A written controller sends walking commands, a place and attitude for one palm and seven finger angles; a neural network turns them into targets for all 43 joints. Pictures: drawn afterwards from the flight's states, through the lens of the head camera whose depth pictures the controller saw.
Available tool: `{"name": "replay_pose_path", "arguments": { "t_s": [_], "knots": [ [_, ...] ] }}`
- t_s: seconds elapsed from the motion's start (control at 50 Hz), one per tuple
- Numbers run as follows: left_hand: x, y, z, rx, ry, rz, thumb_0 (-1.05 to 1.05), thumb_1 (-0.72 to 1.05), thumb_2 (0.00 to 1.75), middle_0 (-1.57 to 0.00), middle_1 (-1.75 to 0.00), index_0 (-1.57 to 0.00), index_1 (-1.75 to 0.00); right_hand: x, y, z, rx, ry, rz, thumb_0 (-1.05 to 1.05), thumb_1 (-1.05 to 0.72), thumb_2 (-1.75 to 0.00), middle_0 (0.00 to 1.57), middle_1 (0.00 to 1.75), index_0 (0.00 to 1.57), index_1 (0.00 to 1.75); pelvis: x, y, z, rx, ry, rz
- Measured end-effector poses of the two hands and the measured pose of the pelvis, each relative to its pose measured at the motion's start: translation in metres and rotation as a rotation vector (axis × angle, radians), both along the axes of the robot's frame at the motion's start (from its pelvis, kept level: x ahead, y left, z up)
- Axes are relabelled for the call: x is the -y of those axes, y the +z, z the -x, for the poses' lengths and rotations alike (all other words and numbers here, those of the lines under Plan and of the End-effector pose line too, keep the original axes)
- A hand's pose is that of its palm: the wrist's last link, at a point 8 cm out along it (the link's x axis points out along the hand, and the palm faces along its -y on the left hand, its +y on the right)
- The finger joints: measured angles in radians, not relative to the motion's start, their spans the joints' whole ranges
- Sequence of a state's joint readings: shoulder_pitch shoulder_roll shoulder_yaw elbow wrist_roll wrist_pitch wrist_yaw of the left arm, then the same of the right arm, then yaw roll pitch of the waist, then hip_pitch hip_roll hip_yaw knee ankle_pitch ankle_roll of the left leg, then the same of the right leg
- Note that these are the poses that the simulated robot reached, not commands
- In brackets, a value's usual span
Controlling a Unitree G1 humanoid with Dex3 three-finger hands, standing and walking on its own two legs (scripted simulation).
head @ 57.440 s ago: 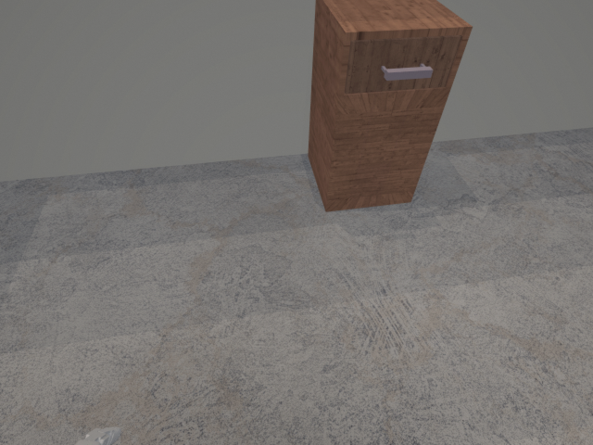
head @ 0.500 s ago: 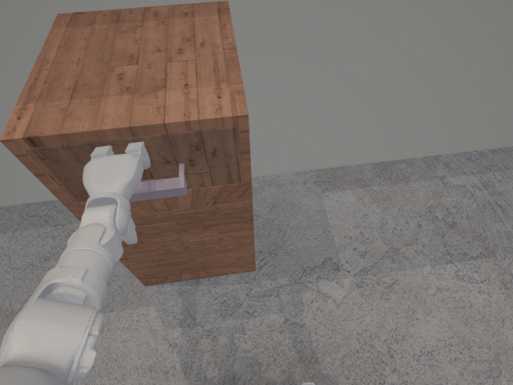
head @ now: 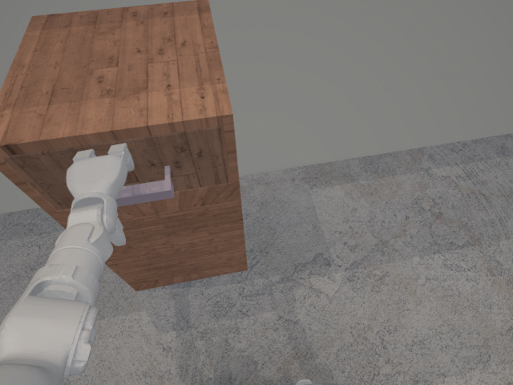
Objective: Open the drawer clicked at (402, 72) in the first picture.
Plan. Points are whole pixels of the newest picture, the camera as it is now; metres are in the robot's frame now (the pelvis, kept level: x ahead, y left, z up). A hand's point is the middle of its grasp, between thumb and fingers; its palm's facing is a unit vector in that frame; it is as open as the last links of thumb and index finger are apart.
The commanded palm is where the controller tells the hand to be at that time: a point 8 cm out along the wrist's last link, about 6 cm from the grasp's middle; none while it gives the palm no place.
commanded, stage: move the hooked fingers above the handle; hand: left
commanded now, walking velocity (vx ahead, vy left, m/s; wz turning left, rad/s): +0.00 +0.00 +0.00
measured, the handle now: (132, 185) +0.50 +0.24 -0.05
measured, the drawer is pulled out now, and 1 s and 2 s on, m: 0.00 0.00 0.00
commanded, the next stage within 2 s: lower the fingers behind the handle in 1.52 s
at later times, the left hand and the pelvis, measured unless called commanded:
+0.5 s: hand (116, 190) +0.44 +0.24 +0.01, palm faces -0.09 -0.03 -1.00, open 13.7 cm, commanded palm +0.42 +0.24 +0.07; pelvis +0.00 +0.01 +0.00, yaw +0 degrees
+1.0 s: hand (120, 186) +0.45 +0.23 +0.02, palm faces -0.07 -0.03 -1.00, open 13.7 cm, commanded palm +0.42 +0.23 +0.07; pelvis +0.00 +0.00 +0.00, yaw +0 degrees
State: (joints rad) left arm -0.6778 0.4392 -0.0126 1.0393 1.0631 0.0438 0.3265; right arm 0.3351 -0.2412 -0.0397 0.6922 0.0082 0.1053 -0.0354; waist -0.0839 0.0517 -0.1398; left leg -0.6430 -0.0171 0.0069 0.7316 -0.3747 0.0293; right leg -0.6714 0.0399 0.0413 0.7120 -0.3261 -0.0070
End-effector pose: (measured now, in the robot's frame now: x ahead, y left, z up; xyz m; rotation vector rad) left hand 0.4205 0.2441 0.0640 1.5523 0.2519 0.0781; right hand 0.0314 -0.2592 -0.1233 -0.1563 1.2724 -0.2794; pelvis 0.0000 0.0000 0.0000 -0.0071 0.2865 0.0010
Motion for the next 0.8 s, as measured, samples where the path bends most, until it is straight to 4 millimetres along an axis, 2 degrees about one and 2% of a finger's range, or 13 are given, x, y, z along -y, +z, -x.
{"name": "replay_pose_path", "arguments": {
  "t_s": [0.06, 0.14, 0.28, 0.4, 0.52, 0.66, 0.8],
  "knots": [
    [-0.004, -0.003, 0.006, 0.003, -0.054, 0.006, 0.00, -0.48, 0.30, -0.32, -1.21, -0.33, -1.21, 0.003, 0.002, -0.002, -0.004, 0.018, 0.023, 0.01, -0.91, -0.90, 0.20, 0.30, 0.21, 0.30, -0.001, -0.001, 0.000, -0.002, 0.014, 0.005],
    [0.004, -0.001, 0.009, 0.065, -0.138, 0.024, 0.00, -0.48, 0.30, -0.32, -1.20, -0.33, -1.20, 0.007, 0.003, -0.007, -0.010, 0.047, 0.048, 0.01, -0.91, -0.90, 0.20, 0.30, 0.21, 0.30, -0.004, -0.004, 0.001, -0.009, 0.035, 0.013],
    [0.015, 0.004, -0.008, 0.162, -0.106, 0.020, 0.00, -0.49, 0.30, -0.32, -1.20, -0.33, -1.20, 0.004, -0.002, -0.016, 0.008, 0.056, 0.036, 0.01, -0.91, -0.90, 0.20, 0.30, 0.20, 0.30, -0.009, -0.009, 0.002, -0.028, 0.032, 0.017],
    [0.017, 0.010, -0.013, 0.118, -0.035, 0.005, 0.00, -0.48, 0.30, -0.34, -1.23, -0.34, -1.23, -0.009, -0.005, -0.015, 0.011, 0.036, -0.013, 0.01, -0.91, -0.90, 0.20, 0.30, 0.20, 0.30, -0.011, -0.005, -0.001, -0.020, 0.011, 0.011],
    [0.005, 0.002, -0.005, 0.008, -0.009, 0.012, 0.00, -0.48, 0.30, -0.32, -1.21, -0.33, -1.22, -0.015, -0.001, -0.010, 0.016, 0.015, -0.022, 0.01, -0.91, -0.90, 0.20, 0.30, 0.21, 0.30, -0.009, -0.001, -0.003, 0.003, 0.002, 0.006],
    [0.007, -0.004, 0.004, 0.049, -0.133, 0.027, 0.00, -0.48, 0.30, -0.32, -1.20, -0.33, -1.21, -0.005, 0.001, -0.007, -0.007, 0.039, 0.023, 0.01, -0.91, -0.90, 0.20, 0.30, 0.21, 0.30, -0.009, -0.004, -0.002, -0.005, 0.025, 0.014],
    [0.011, 0.003, -0.008, 0.157, -0.099, 0.013, 0.00, -0.49, 0.30, -0.32, -1.20, -0.33, -1.20, 0.002, -0.004, -0.008, -0.025, 0.049, 0.029, 0.01, -0.91, -0.90, 0.20, 0.30, 0.21, 0.30, -0.009, -0.009, 0.000, -0.029, 0.030, 0.016]
  ]
}}
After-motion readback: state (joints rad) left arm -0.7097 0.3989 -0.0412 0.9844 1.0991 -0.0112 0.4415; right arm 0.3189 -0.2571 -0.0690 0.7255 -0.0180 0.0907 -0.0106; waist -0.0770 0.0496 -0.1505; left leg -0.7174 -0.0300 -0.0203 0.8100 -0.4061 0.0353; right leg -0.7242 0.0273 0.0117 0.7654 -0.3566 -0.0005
